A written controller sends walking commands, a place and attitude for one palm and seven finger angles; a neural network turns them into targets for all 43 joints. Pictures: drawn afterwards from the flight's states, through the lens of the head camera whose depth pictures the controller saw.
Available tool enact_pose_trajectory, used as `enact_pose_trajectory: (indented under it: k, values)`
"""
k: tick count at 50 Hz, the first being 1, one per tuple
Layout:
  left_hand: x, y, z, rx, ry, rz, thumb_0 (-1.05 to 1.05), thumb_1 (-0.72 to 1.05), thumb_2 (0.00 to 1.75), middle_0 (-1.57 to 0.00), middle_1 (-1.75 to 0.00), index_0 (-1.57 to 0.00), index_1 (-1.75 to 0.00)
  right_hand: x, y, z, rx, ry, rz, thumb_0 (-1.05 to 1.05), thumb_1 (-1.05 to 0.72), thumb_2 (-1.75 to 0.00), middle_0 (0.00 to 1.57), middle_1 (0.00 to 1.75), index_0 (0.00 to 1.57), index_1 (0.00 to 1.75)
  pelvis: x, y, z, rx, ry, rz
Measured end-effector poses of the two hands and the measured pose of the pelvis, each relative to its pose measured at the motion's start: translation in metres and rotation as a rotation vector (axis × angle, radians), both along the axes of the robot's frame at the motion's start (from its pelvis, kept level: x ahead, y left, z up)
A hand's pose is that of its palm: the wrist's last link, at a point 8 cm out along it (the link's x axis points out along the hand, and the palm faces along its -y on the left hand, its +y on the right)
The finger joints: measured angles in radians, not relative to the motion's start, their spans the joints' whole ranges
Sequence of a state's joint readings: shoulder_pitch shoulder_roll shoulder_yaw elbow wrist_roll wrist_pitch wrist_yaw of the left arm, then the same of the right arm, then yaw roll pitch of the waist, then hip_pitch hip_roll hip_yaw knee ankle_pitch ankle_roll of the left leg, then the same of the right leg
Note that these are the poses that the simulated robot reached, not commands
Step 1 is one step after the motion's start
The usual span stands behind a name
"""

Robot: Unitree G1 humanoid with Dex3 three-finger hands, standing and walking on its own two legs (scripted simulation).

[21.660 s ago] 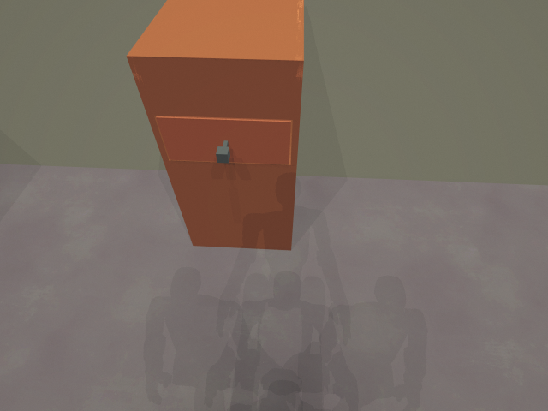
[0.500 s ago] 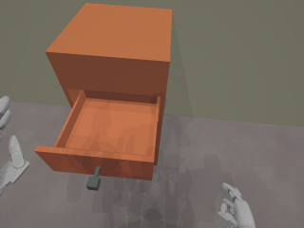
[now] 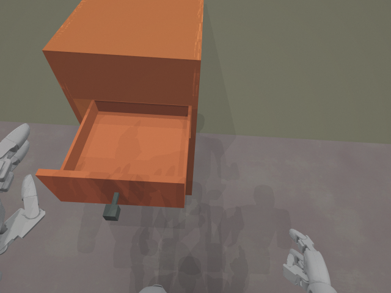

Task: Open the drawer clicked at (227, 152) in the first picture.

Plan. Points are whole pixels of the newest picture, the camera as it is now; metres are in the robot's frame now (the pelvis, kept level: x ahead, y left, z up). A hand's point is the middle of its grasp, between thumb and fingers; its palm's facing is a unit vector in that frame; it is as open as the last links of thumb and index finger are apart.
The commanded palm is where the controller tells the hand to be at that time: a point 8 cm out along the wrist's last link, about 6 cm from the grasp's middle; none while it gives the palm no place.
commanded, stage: step back with the hand held close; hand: left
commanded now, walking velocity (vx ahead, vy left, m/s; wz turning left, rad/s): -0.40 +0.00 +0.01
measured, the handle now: (113, 206) +0.35 +0.24 -0.17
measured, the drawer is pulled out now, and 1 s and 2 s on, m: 0.29 0.29 0.29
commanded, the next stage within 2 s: stop stepping back and stand still in 0.18 s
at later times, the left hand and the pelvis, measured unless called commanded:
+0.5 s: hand out of the picture +0.08 +0.18 +0.16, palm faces +0.28 -0.83 -0.48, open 7.4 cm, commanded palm +0.02 +0.23 +0.18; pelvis -0.12 -0.04 +0.01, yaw -1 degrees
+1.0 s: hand out of the picture +0.03 +0.21 +0.16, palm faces +0.39 -0.82 -0.42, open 7.4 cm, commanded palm -0.03 +0.25 +0.18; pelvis -0.15 -0.03 +0.00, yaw +1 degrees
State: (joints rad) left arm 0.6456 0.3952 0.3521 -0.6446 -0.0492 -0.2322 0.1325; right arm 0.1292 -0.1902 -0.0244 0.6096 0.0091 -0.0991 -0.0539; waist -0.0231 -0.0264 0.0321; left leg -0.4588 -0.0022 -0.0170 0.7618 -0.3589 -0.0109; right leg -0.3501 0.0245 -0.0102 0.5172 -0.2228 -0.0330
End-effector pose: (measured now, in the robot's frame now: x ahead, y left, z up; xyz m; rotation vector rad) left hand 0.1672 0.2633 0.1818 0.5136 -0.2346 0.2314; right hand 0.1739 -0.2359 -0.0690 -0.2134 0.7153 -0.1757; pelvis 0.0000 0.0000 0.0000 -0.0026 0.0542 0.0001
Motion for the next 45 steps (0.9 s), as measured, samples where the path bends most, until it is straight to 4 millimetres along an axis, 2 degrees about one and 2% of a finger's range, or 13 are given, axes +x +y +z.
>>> enact_pose_trajectory:
  k: [4, 8, 11, 15, 18, 21, 26, 31, 34, 38, 45]
  values:
    - [-0.015, 0.011, -0.003, 0.023, 0.008, 0.019, 0.01, 0.89, 0.90, -0.21, -0.30, -0.22, -0.30, -0.013, -0.005, 0.004, -0.048, 0.003, -0.014, 0.01, -0.91, -0.90, 0.20, 0.30, 0.20, 0.30, -0.013, 0.004, -0.002, -0.010, 0.014, 0.022]
    - [-0.035, 0.016, -0.005, 0.046, 0.022, 0.035, 0.01, 0.89, 0.90, -0.21, -0.30, -0.22, -0.30, -0.028, -0.001, 0.005, -0.042, -0.004, 0.005, 0.01, -0.91, -0.90, 0.20, 0.30, 0.20, 0.30, -0.034, 0.000, -0.002, 0.021, 0.006, 0.013]
    - [-0.053, 0.009, -0.001, 0.034, 0.022, 0.046, 0.01, 0.89, 0.90, -0.21, -0.30, -0.22, -0.30, -0.043, 0.004, 0.004, -0.010, -0.024, 0.032, 0.01, -0.91, -0.90, 0.20, 0.30, 0.20, 0.30, -0.049, -0.006, 0.000, 0.008, -0.002, -0.004]
    - [-0.075, -0.014, 0.003, 0.034, -0.003, 0.026, 0.01, 0.89, 0.90, -0.21, -0.30, -0.21, -0.30, -0.065, 0.003, -0.004, 0.041, -0.039, 0.069, 0.01, -0.91, -0.90, 0.20, 0.30, 0.20, 0.30, -0.072, -0.021, -0.003, 0.004, -0.010, -0.028]
    - [-0.090, -0.033, 0.004, 0.037, -0.001, 0.006, 0.01, 0.89, 0.90, -0.21, -0.30, -0.21, -0.30, -0.086, -0.005, -0.013, 0.073, -0.023, 0.074, 0.01, -0.91, -0.90, 0.20, 0.30, 0.20, 0.30, -0.093, -0.032, -0.005, -0.019, -0.024, -0.033]
    - [-0.105, -0.042, 0.005, 0.022, 0.022, 0.006, 0.01, 0.89, 0.90, -0.21, -0.30, -0.22, -0.30, -0.113, -0.020, -0.012, 0.075, 0.019, 0.034, 0.01, -0.91, -0.90, 0.20, 0.30, 0.20, 0.31, -0.108, -0.040, 0.001, 0.014, -0.026, -0.028]
    - [-0.127, -0.041, 0.002, 0.017, 0.063, 0.053, 0.01, 0.89, 0.90, -0.21, -0.30, -0.22, -0.30, -0.156, -0.048, -0.004, 0.020, 0.053, -0.041, 0.01, -0.91, -0.90, 0.20, 0.30, 0.20, 0.30, -0.120, -0.045, 0.008, 0.044, -0.017, -0.016]
    - [-0.149, -0.034, -0.003, 0.018, 0.052, 0.062, 0.01, 0.89, 0.90, -0.21, -0.30, -0.22, -0.30, -0.184, -0.068, -0.001, -0.056, 0.060, -0.049, 0.01, -0.91, -0.90, 0.20, 0.30, 0.20, 0.30, -0.137, -0.041, 0.004, 0.019, -0.036, 0.018]
    - [-0.163, -0.031, 0.000, 0.041, 0.049, 0.065, 0.01, 0.89, 0.90, -0.21, -0.30, -0.22, -0.30, -0.192, -0.069, 0.001, -0.057, 0.044, -0.047, 0.01, -0.91, -0.90, 0.20, 0.30, 0.20, 0.30, -0.145, -0.040, 0.005, 0.029, -0.059, 0.011]
    - [-0.177, -0.028, 0.007, 0.066, 0.008, 0.089, 0.01, 0.89, 0.90, -0.21, -0.30, -0.22, -0.30, -0.193, -0.061, -0.001, -0.035, 0.007, -0.033, 0.01, -0.91, -0.90, 0.20, 0.30, 0.20, 0.30, -0.150, -0.040, 0.003, 0.020, -0.071, 0.016]
    - [-0.181, -0.022, -0.001, -0.009, -0.038, 0.135, 0.01, 0.89, 0.90, -0.21, -0.30, -0.22, -0.30, -0.190, -0.039, -0.006, -0.008, 0.000, 0.006, 0.01, -0.91, -0.90, 0.20, 0.30, 0.20, 0.30, -0.156, -0.035, 0.001, 0.008, -0.076, 0.004]
